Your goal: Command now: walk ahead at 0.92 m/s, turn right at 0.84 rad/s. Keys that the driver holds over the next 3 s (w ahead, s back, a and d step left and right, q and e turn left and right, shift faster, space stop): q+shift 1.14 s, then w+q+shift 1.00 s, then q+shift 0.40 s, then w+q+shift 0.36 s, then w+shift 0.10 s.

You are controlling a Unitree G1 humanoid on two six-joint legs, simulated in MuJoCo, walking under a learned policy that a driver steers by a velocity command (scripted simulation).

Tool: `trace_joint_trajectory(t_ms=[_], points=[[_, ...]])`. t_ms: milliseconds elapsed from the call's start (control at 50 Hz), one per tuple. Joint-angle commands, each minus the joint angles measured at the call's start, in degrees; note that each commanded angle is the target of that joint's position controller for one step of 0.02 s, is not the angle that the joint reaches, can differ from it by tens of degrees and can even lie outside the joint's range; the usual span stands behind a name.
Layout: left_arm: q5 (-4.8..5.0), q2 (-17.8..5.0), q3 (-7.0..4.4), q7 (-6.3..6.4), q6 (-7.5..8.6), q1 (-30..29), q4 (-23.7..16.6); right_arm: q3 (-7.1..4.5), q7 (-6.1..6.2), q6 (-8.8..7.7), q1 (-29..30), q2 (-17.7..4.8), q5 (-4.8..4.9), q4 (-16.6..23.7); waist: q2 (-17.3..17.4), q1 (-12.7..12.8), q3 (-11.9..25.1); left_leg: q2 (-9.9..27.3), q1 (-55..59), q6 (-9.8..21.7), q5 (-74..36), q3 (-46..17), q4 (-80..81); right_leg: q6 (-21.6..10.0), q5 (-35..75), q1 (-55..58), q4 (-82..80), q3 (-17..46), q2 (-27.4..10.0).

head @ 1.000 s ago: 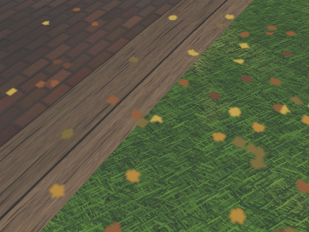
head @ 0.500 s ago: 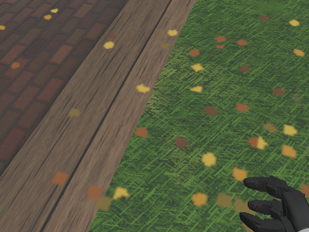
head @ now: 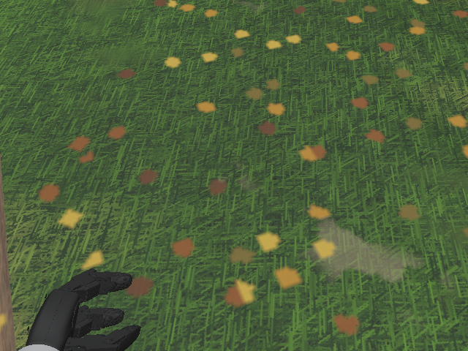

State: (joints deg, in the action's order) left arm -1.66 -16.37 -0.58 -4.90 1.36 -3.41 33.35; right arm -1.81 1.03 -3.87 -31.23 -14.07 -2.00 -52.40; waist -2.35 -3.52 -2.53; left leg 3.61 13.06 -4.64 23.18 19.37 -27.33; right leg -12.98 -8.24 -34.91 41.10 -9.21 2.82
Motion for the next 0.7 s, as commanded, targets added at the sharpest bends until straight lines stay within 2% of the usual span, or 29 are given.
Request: trace_joint_trajectory(t_ms=[20, 40, 60, 80, 100, 120, 140, 160, 180, 240, 280, 300, 340, 380, 400, 420, 440, 460, 480, 500, 520, 540, 580, 600, 640, 660, 700], points=[[1.25, -12.06, -6.59, 3.38, -0.33, 25.62, 6.81, -3.25, -0.19, 0.23, 9.8, -11.69, 0.12, 8.34, -3.91, 14.75, 10.02, 1.13, -38.47, 4.71, -15.95, -5.26, -51.65, -3.47, -3.22, 49.96, -8.43, 15.94, -2.78], [-1.46, -18.39, -6.93, 3.39, -0.73, 20.7, 3.18, -1.6, -0.38, -0.44, 3.71, -7.47, 1.75, 14.99, -10.62, 6.46, 18.52, -3.5, -57.45, 2.59, 6.41, -13.12, -70.43, -13.66, 15.26, 63.39, -12.81, 46.73, -20.83], [-0.85, -14.28, -6.64, 4.55, -0.88, 25.26, 2.66, -1.45, -0.08, -1.49, 10.07, -9.65, 1.93, 15.27, 1.89, 11.12, 21.46, -1.47, -60.21, 2.65, -0.25, -20.13, -69.86, -13.68, 21.64, 60.86, -19.34, 47.56, -21.88], [-0.25, -11.77, -5.83, 5.38, -0.06, 23.27, 5.04, -0.85, 0.14, -1.56, 9.15, -8.48, 2.78, 14.3, 4.92, 7.32, 12.65, 1.27, -58.51, 2.79, -2.51, -19.69, -65.18, -11.75, 31.29, 50.08, -19.94, 39.86, -22.25], [0.15, -8.34, -4.58, 5.54, 1.04, 21.28, 6.18, -0.47, 0.22, -1.13, 9.63, -7.41, 1.84, 13.37, 8.9, 4.12, 6.67, 3.21, -53.98, 3.04, -2.05, -20.33, -58.09, -8.69, 35.61, 38.96, -20.56, 33.64, -19.62], [-0.04, -6.51, -3.67, 5.68, 2.08, 18.24, 6.05, -0.19, -0.1, 0.01, 8.13, -6.45, 1.09, 11.69, 9.79, 1.59, 4.42, 3.79, -48.85, 3.28, -1.16, -21.34, -53.66, -6.48, 38.01, 31.32, -21.64, 27.87, -18.01], [2.0, -4.34, -3.42, 4.21, 4.03, 13.69, 4.1, -2.61, 0.77, -0.97, 7.67, -10.48, 5.44, 10.19, 11.03, 1.59, 6.32, 5.33, -46.56, 3.21, -0.85, -25.25, -54.13, -5.46, 33.41, 28.0, -22.45, 27.39, -17.63], [2.61, -4.79, -3.45, 3.64, 4.99, 12.68, 5.4, -2.58, 0.85, -0.79, 7.16, -9.59, 5.86, 9.98, 9.04, -0.16, 6.47, 6.16, -45.79, 3.35, -3.07, -26.0, -49.6, -3.33, 33.59, 26.09, -23.14, 24.79, -16.54], [2.77, -4.62, -3.55, 3.73, 5.44, 12.34, 6.77, -2.36, 0.68, -0.56, 7.88, -7.69, 5.52, 9.82, 6.6, -0.52, 4.77, 5.99, -45.63, 3.31, -4.15, -25.87, -44.96, -1.34, 35.69, 23.4, -24.32, 20.59, -15.21], [1.17, -4.03, -3.3, 5.5, 5.42, 11.06, 8.14, -1.57, -0.26, -1.28, 14.72, -4.11, 3.75, 12.15, 1.11, 0.6, 0.94, 1.1, -42.99, 3.82, -18.38, -19.89, -29.45, 5.21, 41.74, 16.72, -26.63, 6.21, -6.91], [1.27, -3.79, -3.09, 7.25, 4.62, 12.68, 8.48, -1.29, -1.54, -1.9, 18.95, -3.11, 3.08, 12.94, 0.67, 3.51, 1.61, -1.94, -41.78, 3.55, -32.16, -15.18, -16.73, 8.56, 38.14, 19.38, -24.11, 1.41, -4.12], [1.46, -4.43, -3.11, 8.09, 4.13, 14.95, 8.94, -1.17, -2.32, -2.0, 20.82, -2.67, 3.1, 13.53, 0.62, 5.08, 2.7, -3.36, -41.94, 3.37, -36.75, -13.66, -12.05, 9.69, 38.86, 22.82, -22.3, 0.85, -4.57], [1.44, -6.01, -3.36, 9.38, 2.92, 16.34, 9.14, -1.56, -3.98, -1.83, 20.49, -3.57, 3.35, 14.36, -1.91, 5.23, 5.12, -5.7, -40.39, 3.51, -37.48, -11.54, -7.87, 11.29, 43.45, 28.01, -17.19, 0.4, -6.59], [1.36, -7.02, -3.83, 10.37, 1.55, 13.73, 7.56, -2.97, -5.1, -1.26, 14.95, -6.66, 2.79, 14.17, -5.22, 1.94, 7.93, -8.33, -35.38, 5.59, -29.68, -10.05, -8.55, 12.33, 52.49, 29.39, -8.34, 0.48, -9.31], [1.42, -7.39, -4.1, 10.63, 1.1, 10.65, 5.95, -4.13, -4.99, -0.8, 8.48, -9.27, 2.59, 13.25, -6.45, -1.85, 10.01, -8.74, -29.3, 7.7, -25.59, -11.38, -8.78, 12.91, 55.39, 27.02, -1.07, 1.07, -10.26], [1.76, -7.24, -4.09, 10.32, 0.95, 5.27, 4.0, -5.5, -4.36, -0.55, -2.32, -12.44, 2.38, 11.2, -2.57, -9.06, 12.38, -7.04, -19.02, 11.06, -30.36, -15.55, -2.45, 14.23, 45.68, 21.34, 15.54, 1.09, -8.21], [-0.05, -0.88, -2.47, 8.29, 1.24, 5.48, 3.15, -5.46, -3.16, -0.61, -3.2, -14.07, 2.48, 9.96, 13.68, -6.86, 10.2, -0.57, -10.67, 13.62, -55.16, -25.09, -1.12, 15.17, -15.02, 8.54, 35.51, 1.06, 1.53], [0.01, 3.2, -1.46, 6.46, 1.5, 18.68, 2.76, -4.51, -2.56, -1.35, 5.51, -15.92, -1.18, 14.39, 20.47, 3.7, 16.69, 11.08, -1.8, 25.96, -69.78, -53.03, -4.08, 18.34, -32.44, -5.78, 55.99, 13.22, 7.96], [1.32, -3.97, -1.9, 4.97, 2.15, 22.65, 2.58, -5.36, -2.21, -0.76, 12.4, -16.96, -1.69, 19.27, 13.92, 2.9, 26.92, 15.96, -0.21, 30.33, -46.19, -64.7, 5.61, 16.51, -25.63, -6.84, 57.45, 21.97, 5.49], [2.01, -8.17, -2.87, 4.65, 1.99, 16.66, 1.54, -4.79, -1.82, 0.21, 17.81, -13.77, 0.01, 21.95, 4.17, 3.28, 19.0, 13.42, -9.18, 28.12, -25.43, -61.36, 8.71, 14.66, -20.49, -8.36, 52.29, 21.19, 3.31], [1.09, -7.52, -3.07, 5.02, 1.29, 12.56, 0.72, -4.07, -1.45, 1.15, 20.07, -11.34, 2.16, 22.53, -4.13, 4.63, 11.82, 9.81, -18.53, 24.68, -12.66, -57.58, 11.67, 14.4, -17.21, -8.08, 46.72, 19.68, 1.27], [0.55, -6.44, -2.86, 5.4, 0.36, 11.37, -0.03, -3.7, -1.15, 1.54, 20.58, -10.75, 2.89, 22.83, -4.54, 5.56, 9.41, 7.57, -25.01, 23.21, -8.41, -55.54, 12.97, 14.39, -15.91, -5.75, 41.37, 19.49, 0.36], [0.66, -4.77, -2.85, 5.7, -0.67, 11.15, -0.08, -4.05, -0.67, 2.47, 21.81, -10.52, 2.76, 23.49, -0.73, 6.4, 5.45, 1.18, -33.1, 19.73, -10.02, -47.88, 13.0, 15.07, -14.77, -0.57, 27.36, 18.43, -0.56], [0.68, -3.16, -2.51, 6.02, -0.53, 10.69, 0.37, -4.31, -0.26, 2.95, 21.27, -10.71, 2.62, 23.43, 0.57, 5.82, 5.83, -0.74, -34.18, 18.82, -16.42, -44.82, 11.53, 15.79, -14.17, 1.46, 21.13, 16.91, 0.04], [0.95, -1.44, -2.19, 6.74, -0.32, 9.34, 0.6, -5.06, 0.74, 4.06, 18.65, -12.12, 2.62, 22.69, 3.85, 4.41, 10.1, -1.04, -31.27, 18.4, -25.56, -44.15, 8.92, 17.4, -12.45, 3.9, 13.87, 16.63, 1.41], [1.39, -1.45, -2.2, 6.93, -0.39, 9.17, 0.86, -5.37, 1.18, 4.72, 18.61, -12.6, 2.85, 22.79, 5.52, 4.13, 12.0, -1.08, -29.74, 17.61, -24.19, -44.46, 8.25, 17.76, -10.53, 4.76, 11.31, 17.15, 1.68], [2.06, -2.43, -2.59, 7.15, -0.48, 7.91, 1.4, -5.7, 1.71, 5.83, 19.58, -12.68, 3.29, 23.59, 8.43, 3.1, 12.62, -1.54, -28.48, 15.59, -17.13, -45.78, 7.95, 17.82, -7.12, 5.39, 6.64, 17.83, 2.08]])
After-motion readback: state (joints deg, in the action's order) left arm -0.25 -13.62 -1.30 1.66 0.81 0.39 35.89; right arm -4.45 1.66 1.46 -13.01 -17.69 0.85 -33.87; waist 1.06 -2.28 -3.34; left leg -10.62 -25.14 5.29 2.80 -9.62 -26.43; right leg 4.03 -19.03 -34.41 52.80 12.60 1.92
